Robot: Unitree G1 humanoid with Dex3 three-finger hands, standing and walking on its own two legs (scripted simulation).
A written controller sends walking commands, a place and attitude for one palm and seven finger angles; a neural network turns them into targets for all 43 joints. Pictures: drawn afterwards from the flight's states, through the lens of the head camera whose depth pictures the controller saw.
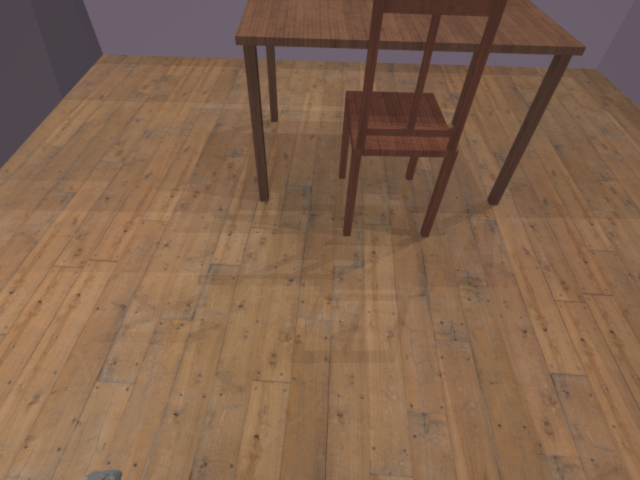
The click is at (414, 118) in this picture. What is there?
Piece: chair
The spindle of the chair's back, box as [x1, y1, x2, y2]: [408, 15, 440, 129]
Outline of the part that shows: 440,15 432,15 409,117 408,129 413,129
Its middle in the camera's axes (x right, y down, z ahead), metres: +0.31 -0.50 +1.20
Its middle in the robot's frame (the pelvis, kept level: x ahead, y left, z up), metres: +1.24 -0.25 -0.05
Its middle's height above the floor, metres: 0.72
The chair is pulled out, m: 0.00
